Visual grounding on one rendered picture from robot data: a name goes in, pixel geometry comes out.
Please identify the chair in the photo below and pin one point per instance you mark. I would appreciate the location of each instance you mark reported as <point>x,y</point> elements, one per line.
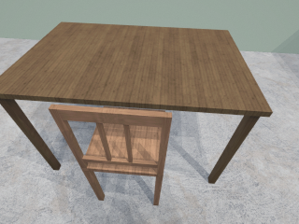
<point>128,141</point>

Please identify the table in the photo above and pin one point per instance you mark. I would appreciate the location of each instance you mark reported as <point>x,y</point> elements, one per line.
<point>152,67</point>

